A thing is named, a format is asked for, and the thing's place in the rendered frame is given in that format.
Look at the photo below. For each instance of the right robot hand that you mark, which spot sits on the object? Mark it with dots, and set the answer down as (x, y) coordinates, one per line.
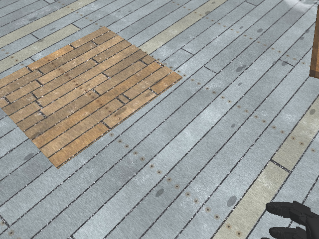
(298, 213)

